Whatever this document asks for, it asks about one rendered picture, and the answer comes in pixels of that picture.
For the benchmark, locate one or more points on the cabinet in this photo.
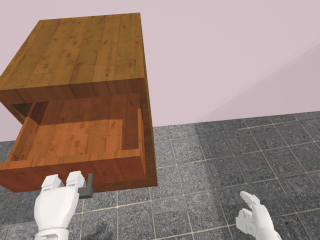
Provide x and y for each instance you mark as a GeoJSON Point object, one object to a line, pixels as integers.
{"type": "Point", "coordinates": [83, 57]}

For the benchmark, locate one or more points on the drawer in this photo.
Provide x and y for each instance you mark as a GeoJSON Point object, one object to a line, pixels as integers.
{"type": "Point", "coordinates": [102, 135]}

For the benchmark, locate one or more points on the robot right forearm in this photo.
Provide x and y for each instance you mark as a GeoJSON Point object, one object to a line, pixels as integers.
{"type": "Point", "coordinates": [266, 233]}

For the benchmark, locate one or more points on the handle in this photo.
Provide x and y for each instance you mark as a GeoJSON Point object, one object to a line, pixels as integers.
{"type": "Point", "coordinates": [87, 192]}

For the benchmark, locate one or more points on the left robot hand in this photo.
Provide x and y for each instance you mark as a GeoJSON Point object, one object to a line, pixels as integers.
{"type": "Point", "coordinates": [56, 203]}

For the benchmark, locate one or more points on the right robot hand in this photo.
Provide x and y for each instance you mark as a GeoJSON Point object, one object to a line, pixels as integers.
{"type": "Point", "coordinates": [249, 221]}

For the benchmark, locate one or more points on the robot left forearm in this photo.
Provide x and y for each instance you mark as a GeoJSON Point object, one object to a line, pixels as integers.
{"type": "Point", "coordinates": [53, 233]}

